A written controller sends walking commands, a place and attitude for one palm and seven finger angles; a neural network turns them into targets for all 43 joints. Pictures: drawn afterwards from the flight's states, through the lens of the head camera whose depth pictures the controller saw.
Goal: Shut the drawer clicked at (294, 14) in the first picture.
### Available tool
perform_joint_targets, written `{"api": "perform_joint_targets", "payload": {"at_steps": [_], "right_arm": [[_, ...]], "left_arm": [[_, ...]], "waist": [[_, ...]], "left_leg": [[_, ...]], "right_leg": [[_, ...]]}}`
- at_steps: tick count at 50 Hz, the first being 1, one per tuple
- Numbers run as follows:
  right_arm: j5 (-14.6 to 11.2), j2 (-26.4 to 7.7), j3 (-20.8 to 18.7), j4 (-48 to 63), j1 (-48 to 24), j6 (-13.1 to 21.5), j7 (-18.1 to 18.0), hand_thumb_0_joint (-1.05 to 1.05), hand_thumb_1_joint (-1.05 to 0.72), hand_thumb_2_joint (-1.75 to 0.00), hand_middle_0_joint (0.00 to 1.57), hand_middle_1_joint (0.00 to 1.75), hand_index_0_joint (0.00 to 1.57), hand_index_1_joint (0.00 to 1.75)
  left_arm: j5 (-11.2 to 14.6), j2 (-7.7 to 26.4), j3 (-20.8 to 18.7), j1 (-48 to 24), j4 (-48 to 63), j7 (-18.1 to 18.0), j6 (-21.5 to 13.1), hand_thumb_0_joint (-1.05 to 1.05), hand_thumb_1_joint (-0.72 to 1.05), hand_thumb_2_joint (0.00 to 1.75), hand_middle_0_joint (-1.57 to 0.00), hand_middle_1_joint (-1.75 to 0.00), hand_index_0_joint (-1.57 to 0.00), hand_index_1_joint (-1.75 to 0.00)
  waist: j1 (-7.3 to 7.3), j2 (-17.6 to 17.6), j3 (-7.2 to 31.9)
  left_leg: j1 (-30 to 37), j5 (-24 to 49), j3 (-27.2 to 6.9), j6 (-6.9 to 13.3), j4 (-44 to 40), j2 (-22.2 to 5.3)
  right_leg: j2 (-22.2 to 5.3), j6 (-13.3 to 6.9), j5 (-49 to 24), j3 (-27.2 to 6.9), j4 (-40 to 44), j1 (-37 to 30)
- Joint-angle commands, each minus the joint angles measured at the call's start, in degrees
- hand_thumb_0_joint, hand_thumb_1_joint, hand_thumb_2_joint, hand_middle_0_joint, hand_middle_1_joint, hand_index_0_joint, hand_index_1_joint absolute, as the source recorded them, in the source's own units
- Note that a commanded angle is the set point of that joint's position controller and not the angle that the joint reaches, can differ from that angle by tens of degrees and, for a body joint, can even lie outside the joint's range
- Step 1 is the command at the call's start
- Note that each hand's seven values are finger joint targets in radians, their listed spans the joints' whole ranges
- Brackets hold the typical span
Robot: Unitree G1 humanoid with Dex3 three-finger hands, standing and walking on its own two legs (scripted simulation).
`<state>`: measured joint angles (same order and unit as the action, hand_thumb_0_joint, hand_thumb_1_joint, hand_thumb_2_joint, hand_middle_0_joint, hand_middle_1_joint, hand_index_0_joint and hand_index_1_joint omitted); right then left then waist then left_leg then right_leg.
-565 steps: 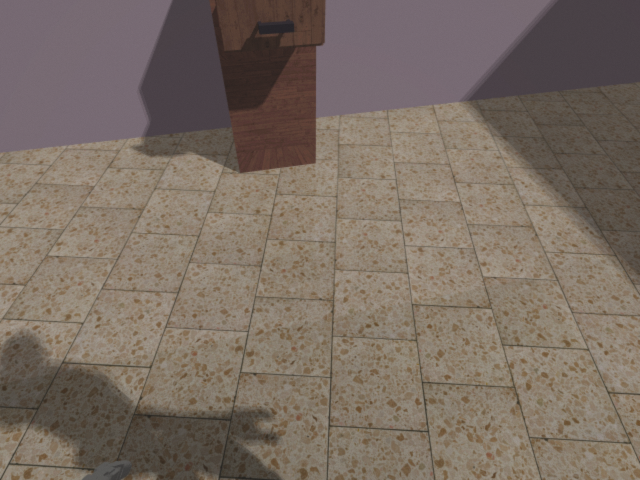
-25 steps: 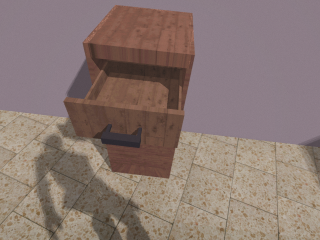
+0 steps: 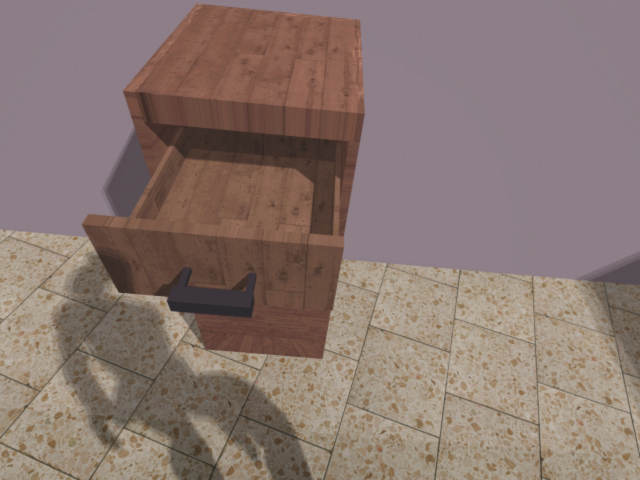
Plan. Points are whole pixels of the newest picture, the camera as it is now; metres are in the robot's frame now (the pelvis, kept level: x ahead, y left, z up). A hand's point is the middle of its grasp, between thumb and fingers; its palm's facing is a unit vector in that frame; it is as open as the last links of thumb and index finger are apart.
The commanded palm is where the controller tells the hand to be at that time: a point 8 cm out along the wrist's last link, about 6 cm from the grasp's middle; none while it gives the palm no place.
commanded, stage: come to a stop and stand still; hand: left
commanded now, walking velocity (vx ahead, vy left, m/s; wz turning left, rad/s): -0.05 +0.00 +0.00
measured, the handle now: (215, 288) +0.37 +0.17 +0.01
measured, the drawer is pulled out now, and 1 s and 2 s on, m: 0.25 0.25 0.25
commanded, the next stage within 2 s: none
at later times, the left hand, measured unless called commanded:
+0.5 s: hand out of the picture +0.06 +0.16 -0.19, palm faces +0.07 -0.98 -0.20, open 7.3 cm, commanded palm none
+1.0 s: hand out of the picture -0.01 +0.18 -0.16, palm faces +0.05 -0.95 -0.30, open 7.4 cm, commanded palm none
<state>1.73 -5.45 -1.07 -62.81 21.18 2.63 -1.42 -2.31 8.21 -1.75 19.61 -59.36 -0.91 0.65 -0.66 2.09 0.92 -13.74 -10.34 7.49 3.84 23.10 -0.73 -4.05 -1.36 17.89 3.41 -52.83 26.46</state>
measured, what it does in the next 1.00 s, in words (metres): steps on the spot: right foot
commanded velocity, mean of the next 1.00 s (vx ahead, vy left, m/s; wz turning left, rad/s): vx -0.05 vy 0.05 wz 0.00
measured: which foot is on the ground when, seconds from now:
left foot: down 0.00-1.00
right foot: up 0.00-0.12, down 0.14-1.00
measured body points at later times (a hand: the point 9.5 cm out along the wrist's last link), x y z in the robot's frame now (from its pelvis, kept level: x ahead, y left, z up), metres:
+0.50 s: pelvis +0.02 -0.02 -0.01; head +0.04 +0.00 +0.44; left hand +0.06 +0.21 -0.17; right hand +0.06 -0.26 -0.16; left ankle +0.03 +0.08 -0.74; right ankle +0.05 -0.16 -0.74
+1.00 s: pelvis -0.01 -0.02 -0.01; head -0.01 -0.06 +0.44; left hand -0.02 +0.23 -0.14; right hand +0.04 -0.25 -0.18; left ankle +0.03 +0.08 -0.74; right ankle +0.04 -0.15 -0.74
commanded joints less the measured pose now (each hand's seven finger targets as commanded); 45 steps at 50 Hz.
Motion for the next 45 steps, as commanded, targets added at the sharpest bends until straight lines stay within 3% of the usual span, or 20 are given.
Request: {"api": "perform_joint_targets", "payload": {"at_steps": [1, 5, 6, 7, 8, 9, 10, 11, 17, 21, 23, 25, 26, 27, 28, 29, 32, 35, 39, 45], "right_arm": [[0.15, -8.48, -1.56, 1.96, 2.51, 0.41, -0.15, 0.00, -0.90, -0.90, 0.20, 0.30, 0.20, 0.30], [-0.58, -6.47, -0.79, 0.88, 2.55, -0.34, 0.06, 0.00, -0.90, -0.90, 0.20, 0.30, 0.20, 0.30], [-1.02, -4.60, -0.04, 0.68, 2.34, -0.21, 0.24, 0.00, -0.90, -0.90, 0.20, 0.30, 0.20, 0.30], [-1.33, -2.55, 0.63, 1.12, 2.35, -0.56, 0.52, 0.00, -0.90, -0.90, 0.20, 0.30, 0.20, 0.30], [-1.11, -2.59, 0.69, 0.63, 3.60, -0.96, 0.57, 0.00, -0.90, -0.90, 0.20, 0.30, 0.20, 0.30], [-1.16, -2.20, 0.63, -0.13, 4.34, -1.03, 0.79, 0.00, -0.90, -0.90, 0.20, 0.30, 0.20, 0.30], [-1.11, -2.36, 0.55, -0.78, 4.04, -1.81, 0.55, 0.00, -0.90, -0.90, 0.20, 0.30, 0.20, 0.30], [-1.18, -3.55, 0.35, -0.93, 4.05, -2.02, 0.42, 0.00, -0.90, -0.90, 0.20, 0.30, 0.20, 0.30], [-1.36, -5.55, -1.00, 1.48, 1.22, -3.40, 0.03, 0.00, -0.90, -0.90, 0.20, 0.30, 0.20, 0.30], [-1.37, -6.23, -1.56, 3.49, -0.25, -3.88, 0.07, 0.00, -0.90, -0.90, 0.20, 0.30, 0.20, 0.30], [-1.14, -8.09, -1.99, 4.27, -1.05, -3.60, 0.14, 0.00, -0.90, -0.90, 0.20, 0.30, 0.20, 0.30], [-0.92, -10.05, -2.06, 5.26, -3.20, -3.12, 0.16, 0.00, -0.90, -0.90, 0.20, 0.30, 0.20, 0.30], [-0.84, -10.59, -2.06, 6.10, -5.36, -2.98, 0.10, 0.00, -0.90, -0.90, 0.20, 0.30, 0.20, 0.30], [-1.92, -14.16, -2.10, 10.81, -10.89, -1.81, 0.20, 0.00, -0.90, -0.90, 0.20, 0.30, 0.20, 0.30], [-1.01, -11.19, -1.86, 12.90, -10.09, -2.27, 0.66, 0.00, -0.90, -0.90, 0.20, 0.30, 0.20, 0.30], [-0.86, -10.74, -1.79, 13.31, -10.00, -2.29, 0.70, 0.00, -0.90, -0.90, 0.20, 0.30, 0.20, 0.30], [-0.88, -11.34, -1.48, 14.38, -5.83, -2.22, 0.76, 0.00, -0.90, -0.90, 0.20, 0.30, 0.20, 0.30], [-0.58, -13.63, -1.92, 15.11, -6.99, -2.68, 0.97, 0.00, -0.90, -0.90, 0.20, 0.30, 0.20, 0.30], [-0.48, -13.40, -1.58, 14.55, -7.17, -2.97, 1.28, 0.00, -0.90, -0.90, 0.20, 0.30, 0.20, 0.30], [-0.44, -12.81, -1.10, 12.40, -4.48, -2.52, 1.27, 0.00, -0.90, -0.90, 0.20, 0.30, 0.20, 0.30]], "left_arm": [[0.80, -0.97, 0.33, 0.61, 2.93, 0.66, -1.17, 0.00, 0.90, 0.90, -0.20, -0.30, -0.20, -0.30], [1.08, 0.58, 0.42, 3.83, 1.26, -0.44, -2.39, 0.00, 0.90, 0.90, -0.20, -0.30, -0.20, -0.30], [1.23, 2.77, 0.26, 6.03, 0.40, -0.97, -3.03, 0.00, 0.90, 0.90, -0.20, -0.30, -0.20, -0.30], [1.32, 5.70, 0.26, 5.62, 0.00, -1.27, -3.31, 0.00, 0.90, 0.90, -0.20, -0.30, -0.20, -0.30], [1.51, 7.14, 0.30, 4.06, 0.46, -1.21, -3.19, 0.00, 0.90, 0.90, -0.20, -0.30, -0.20, -0.30], [1.35, 7.85, 0.52, 1.75, 1.04, -1.11, -2.82, 0.00, 0.90, 0.90, -0.20, -0.30, -0.20, -0.30], [1.57, 7.04, 0.22, 0.43, 1.16, -1.19, -3.11, 0.00, 0.90, 0.90, -0.20, -0.30, -0.20, -0.30], [1.76, 6.58, 0.28, 0.02, 1.31, -1.40, -3.17, 0.00, 0.90, 0.90, -0.20, -0.30, -0.20, -0.30], [1.44, 10.06, -1.97, 0.79, 2.94, -2.34, -1.53, 0.00, 0.90, 0.90, -0.20, -0.30, -0.20, -0.30], [1.13, 10.52, -2.49, -1.51, 4.48, -2.36, -0.47, 0.00, 0.90, 0.90, -0.20, -0.30, -0.20, -0.30], [1.19, 8.67, -2.10, -3.07, 5.74, -1.94, 0.06, 0.00, 0.90, 0.90, -0.20, -0.30, -0.20, -0.30], [1.03, 5.11, -1.25, -3.01, 6.26, -1.82, 0.50, 0.00, 0.90, 0.90, -0.20, -0.30, -0.20, -0.30], [1.04, 4.74, -1.01, -2.75, 5.97, -1.80, 0.86, 0.00, 0.90, 0.90, -0.20, -0.30, -0.20, -0.30], [1.74, 7.63, 0.22, 2.34, 1.46, -3.44, 0.22, 0.00, 0.90, 0.90, -0.20, -0.30, -0.20, -0.30], [1.19, 10.18, -0.44, 0.54, 4.89, -2.72, -0.21, 0.00, 0.90, 0.90, -0.20, -0.30, -0.20, -0.30], [1.07, 9.55, -0.56, -0.65, 5.06, -2.16, -0.56, 0.00, 0.90, 0.90, -0.20, -0.30, -0.20, -0.30], [1.01, 9.87, -0.04, -3.64, 5.71, -1.34, -0.77, 0.00, 0.90, 0.90, -0.20, -0.30, -0.20, -0.30], [0.65, 8.35, 0.54, -4.00, 5.73, -0.89, 0.27, 0.00, 0.90, 0.90, -0.20, -0.30, -0.20, -0.30], [0.68, 8.14, 0.93, -0.87, 4.98, -0.80, -0.01, 0.00, 0.90, 0.90, -0.20, -0.30, -0.20, -0.30], [0.98, 9.35, 0.81, -1.11, 5.07, -0.57, -0.74, 0.00, 0.90, 0.90, -0.20, -0.30, -0.20, -0.30]], "waist": [[-0.54, -9.46, -6.05], [1.62, -2.33, -0.98], [2.64, 1.89, 0.77], [1.43, 8.73, -0.14], [0.29, 7.58, -0.39], [-0.71, 2.10, -1.42], [-0.61, 9.85, -1.69], [-0.50, 11.13, -2.79], [1.38, 3.08, -1.21], [0.78, 4.77, -0.98], [0.45, -2.32, -0.65], [1.15, -11.35, -2.05], [1.50, -12.26, -3.18], [2.52, -18.50, -1.70], [2.91, -16.38, 0.81], [2.13, -17.58, 0.42], [-0.18, -9.89, 2.43], [0.40, -4.77, -6.00], [1.28, -0.84, -9.13], [0.20, 0.41, -6.65]], "left_leg": [[-3.81, -8.54, -12.57, 6.44, -13.03, -13.91], [-4.89, -1.43, -8.69, 1.66, -2.18, -8.93], [-8.62, -5.45, -5.49, -1.09, 2.03, -6.02], [-10.31, -12.45, -2.75, -3.19, 3.98, -2.47], [-6.21, -12.88, -2.30, -3.71, 5.03, -1.76], [-1.63, -9.39, -3.36, -3.57, 4.05, -1.06], [-1.48, -7.37, -2.37, -4.26, 5.29, -1.53], [-1.96, -5.62, -2.70, -4.47, 6.12, -1.85], [-2.53, 1.93, -2.17, -5.12, 7.77, -2.23], [0.05, 2.20, -2.74, -4.76, 5.37, -2.33], [4.87, 13.79, -5.94, -2.93, 3.20, -5.99], [0.32, 19.67, -11.84, 2.11, -4.36, -12.84], [-2.50, 17.97, -12.58, 4.06, -6.04, -13.68], [-3.01, 31.92, -11.27, 2.25, 6.31, -13.87], [-2.47, 11.01, -9.10, -0.05, 3.64, -9.11], [-1.31, 4.66, -8.46, -0.70, 3.25, -7.34], [0.08, -1.25, -10.41, -0.92, 0.50, -7.17], [-7.99, -21.03, -14.83, -0.15, -7.99, -8.56], [-9.21, -23.99, -13.38, -0.34, -7.97, -6.15], [-3.28, -18.91, -12.33, -0.65, -6.62, -4.64]], "right_leg": [[0.22, 0.69, 1.33, 1.41, 11.49, -2.90], [1.64, 1.73, -9.17, 1.28, 30.57, -18.62], [-3.92, 0.83, -13.28, -5.60, 32.45, -24.90], [-10.34, -1.69, -16.99, -11.04, 34.03, -23.12], [-13.47, -3.43, -18.66, -11.69, 35.36, -18.67], [-12.24, -3.19, -19.37, -9.19, 33.82, -14.28], [-8.96, -2.70, -22.75, -8.90, 33.69, -13.98], [-9.34, -2.83, -30.44, -8.63, 32.33, -14.92], [-11.42, -4.32, -43.65, -8.99, 26.12, -18.72], [-11.47, -5.13, -36.33, -9.20, 25.61, -15.27], [-6.09, -2.10, -22.99, -5.03, 22.68, -9.62], [0.30, 1.49, -1.49, 0.88, 16.48, -10.83], [0.63, 1.58, 4.72, 0.24, 12.27, -11.50], [-2.48, -0.70, 2.82, -5.24, 15.80, -10.96], [-1.05, -1.21, 2.62, -2.39, 19.56, -9.85], [-1.73, -1.61, -0.09, -3.34, 20.87, -8.67], [-0.71, -1.39, 0.31, -3.48, 21.68, -9.15], [1.04, -0.17, 4.12, -1.68, 20.58, -7.86], [0.63, -0.26, 6.79, -5.65, 25.11, -6.22], [0.59, -0.90, 8.95, -10.02, 28.65, -3.20]]}}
